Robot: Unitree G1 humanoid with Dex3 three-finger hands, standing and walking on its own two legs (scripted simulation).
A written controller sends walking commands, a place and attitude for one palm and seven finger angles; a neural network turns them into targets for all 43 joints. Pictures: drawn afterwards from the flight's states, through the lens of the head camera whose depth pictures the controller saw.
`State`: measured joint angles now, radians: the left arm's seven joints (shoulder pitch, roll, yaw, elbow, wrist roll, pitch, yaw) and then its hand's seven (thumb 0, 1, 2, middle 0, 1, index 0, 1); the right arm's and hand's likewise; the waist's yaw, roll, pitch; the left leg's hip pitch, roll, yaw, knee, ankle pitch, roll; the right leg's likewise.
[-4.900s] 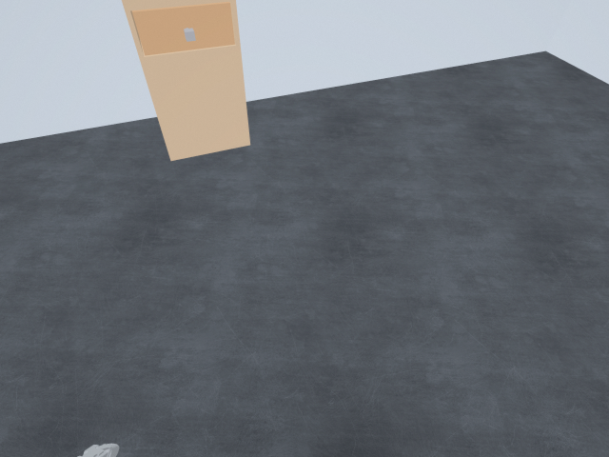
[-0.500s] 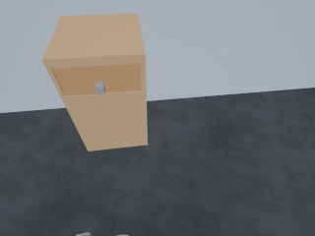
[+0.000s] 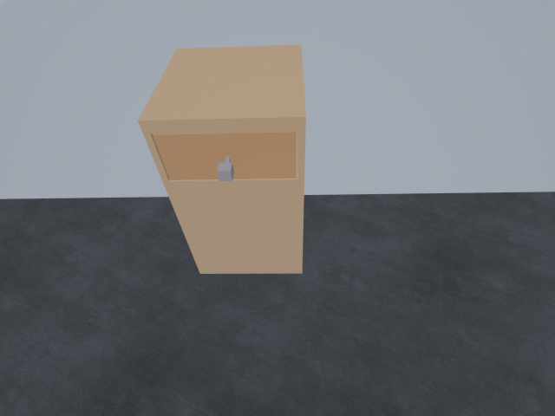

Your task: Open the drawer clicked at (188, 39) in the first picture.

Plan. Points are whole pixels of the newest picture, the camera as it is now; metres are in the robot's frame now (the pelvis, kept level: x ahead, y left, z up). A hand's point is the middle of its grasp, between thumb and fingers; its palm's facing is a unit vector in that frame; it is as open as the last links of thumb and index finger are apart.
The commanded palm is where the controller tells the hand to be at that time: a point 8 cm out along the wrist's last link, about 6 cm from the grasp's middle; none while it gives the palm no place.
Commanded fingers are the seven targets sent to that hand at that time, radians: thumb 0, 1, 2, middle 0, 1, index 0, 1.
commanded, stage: take the last steps up to it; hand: left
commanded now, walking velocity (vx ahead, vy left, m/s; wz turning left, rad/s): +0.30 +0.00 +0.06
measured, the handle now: (226, 167) +0.75 +0.22 -0.13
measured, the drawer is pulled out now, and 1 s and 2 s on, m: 0.00 0.00 0.00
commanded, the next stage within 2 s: come to a stop and stand still in 0.60 s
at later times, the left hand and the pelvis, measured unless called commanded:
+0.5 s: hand out of the picture +0.12 +0.22 -0.17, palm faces +0.06 -0.98 -0.18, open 7.4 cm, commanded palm none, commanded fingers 0.00 0.90 0.90 -0.20 -0.30 -0.20 -0.30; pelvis +0.12 +0.04 +0.00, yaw +0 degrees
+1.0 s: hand (198, 330) +0.30 +0.20 -0.17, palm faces +0.05 -0.97 -0.23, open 7.3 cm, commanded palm none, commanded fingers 0.00 0.90 0.90 -0.20 -0.30 -0.20 -0.30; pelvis +0.25 +0.01 +0.00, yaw +0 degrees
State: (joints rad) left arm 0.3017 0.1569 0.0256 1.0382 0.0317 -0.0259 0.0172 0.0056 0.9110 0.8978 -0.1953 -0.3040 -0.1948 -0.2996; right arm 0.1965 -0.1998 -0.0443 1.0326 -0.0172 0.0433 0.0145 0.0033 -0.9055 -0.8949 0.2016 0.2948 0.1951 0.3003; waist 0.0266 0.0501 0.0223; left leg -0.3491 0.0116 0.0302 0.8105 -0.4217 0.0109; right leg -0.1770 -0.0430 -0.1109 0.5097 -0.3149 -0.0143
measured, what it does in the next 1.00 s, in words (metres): walks ahead: left foot, then right foot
